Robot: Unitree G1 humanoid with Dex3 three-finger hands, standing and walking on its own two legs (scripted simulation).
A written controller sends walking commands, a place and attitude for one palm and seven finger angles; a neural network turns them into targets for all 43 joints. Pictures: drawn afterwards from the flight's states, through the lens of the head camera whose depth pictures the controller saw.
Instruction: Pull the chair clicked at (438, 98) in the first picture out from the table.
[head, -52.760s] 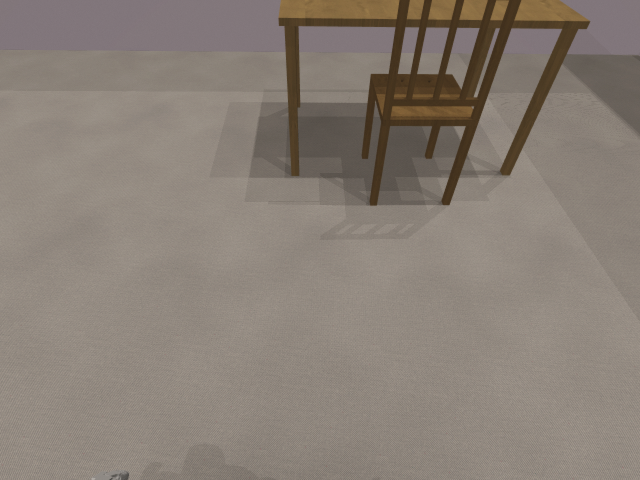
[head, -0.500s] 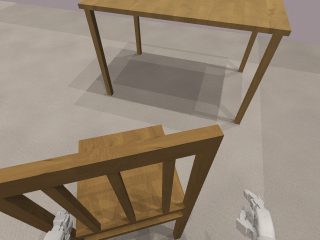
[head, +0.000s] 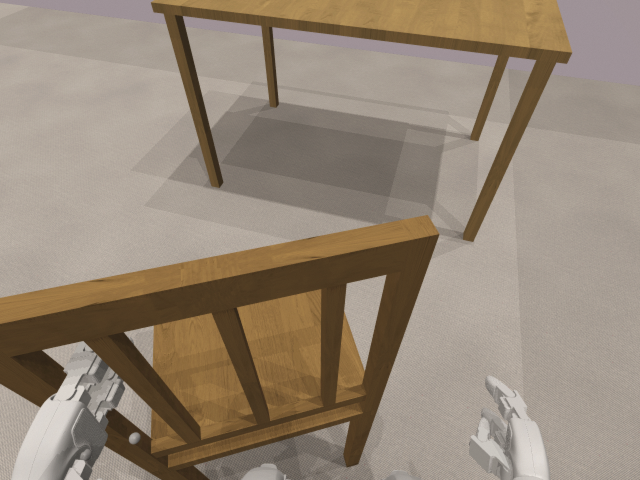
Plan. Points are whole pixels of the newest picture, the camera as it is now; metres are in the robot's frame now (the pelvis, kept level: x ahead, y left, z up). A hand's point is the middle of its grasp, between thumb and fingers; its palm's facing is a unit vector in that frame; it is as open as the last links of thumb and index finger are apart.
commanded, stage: draw the hand back to the body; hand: left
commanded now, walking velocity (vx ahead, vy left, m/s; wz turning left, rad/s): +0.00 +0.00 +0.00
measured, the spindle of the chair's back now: (247, 373) +0.25 +0.11 +0.01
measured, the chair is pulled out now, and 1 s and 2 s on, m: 0.79 0.80 0.88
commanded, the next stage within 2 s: step back with the hand held close in 1.18 s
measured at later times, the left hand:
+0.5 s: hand (82, 383) +0.19 +0.23 +0.12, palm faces +0.27 -0.88 -0.39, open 13.7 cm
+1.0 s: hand (68, 373) +0.20 +0.25 +0.13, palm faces +0.32 -0.85 -0.42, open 8.7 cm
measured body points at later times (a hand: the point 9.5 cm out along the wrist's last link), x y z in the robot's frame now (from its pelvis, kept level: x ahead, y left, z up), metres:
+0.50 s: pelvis +0.04 +0.00 +0.06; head +0.03 -0.02 +0.51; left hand +0.17 +0.28 +0.15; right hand +0.23 -0.22 -0.01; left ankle +0.02 +0.13 -0.66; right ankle +0.02 -0.13 -0.66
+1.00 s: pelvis +0.05 -0.01 +0.07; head +0.04 -0.02 +0.52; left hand +0.18 +0.29 +0.15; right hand +0.26 -0.21 +0.00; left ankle +0.02 +0.13 -0.66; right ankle +0.03 -0.13 -0.66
